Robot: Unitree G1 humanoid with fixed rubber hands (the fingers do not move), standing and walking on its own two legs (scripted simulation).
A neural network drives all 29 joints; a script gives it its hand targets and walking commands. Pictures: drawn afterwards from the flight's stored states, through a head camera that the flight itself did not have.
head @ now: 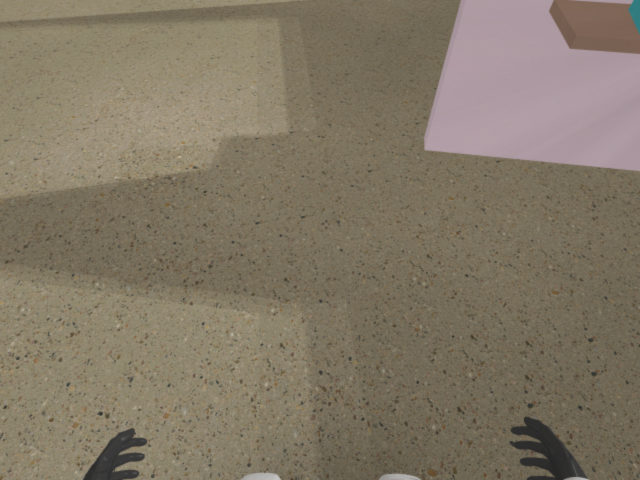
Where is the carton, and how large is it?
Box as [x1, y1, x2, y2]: [628, 0, 639, 33]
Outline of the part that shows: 634,0 628,9 639,33 639,0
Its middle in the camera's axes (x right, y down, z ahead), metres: +1.13 -0.78 +1.13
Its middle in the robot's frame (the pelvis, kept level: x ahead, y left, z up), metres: +1.37 -1.12 +0.08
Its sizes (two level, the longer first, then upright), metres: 0.210 0.200 0.250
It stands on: a table, 0.70 m high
